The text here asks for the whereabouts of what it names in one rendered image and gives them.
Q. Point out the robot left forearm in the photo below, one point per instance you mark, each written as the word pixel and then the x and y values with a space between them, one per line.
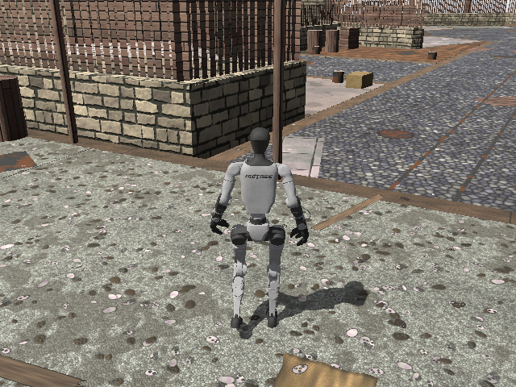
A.
pixel 218 211

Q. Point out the robot right forearm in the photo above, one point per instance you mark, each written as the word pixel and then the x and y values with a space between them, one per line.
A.
pixel 299 216

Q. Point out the right robot hand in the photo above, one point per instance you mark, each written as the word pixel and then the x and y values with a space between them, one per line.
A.
pixel 300 233

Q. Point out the left robot hand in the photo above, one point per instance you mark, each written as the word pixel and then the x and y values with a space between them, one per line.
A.
pixel 222 223

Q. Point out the left robot shin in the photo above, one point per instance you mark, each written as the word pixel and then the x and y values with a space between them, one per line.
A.
pixel 237 290

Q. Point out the humanoid robot torso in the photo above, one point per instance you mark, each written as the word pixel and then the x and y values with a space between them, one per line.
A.
pixel 258 192

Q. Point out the robot right upper arm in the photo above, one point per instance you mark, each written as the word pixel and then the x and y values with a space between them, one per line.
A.
pixel 284 171

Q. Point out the robot left upper arm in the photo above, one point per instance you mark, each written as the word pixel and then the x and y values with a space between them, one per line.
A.
pixel 229 182

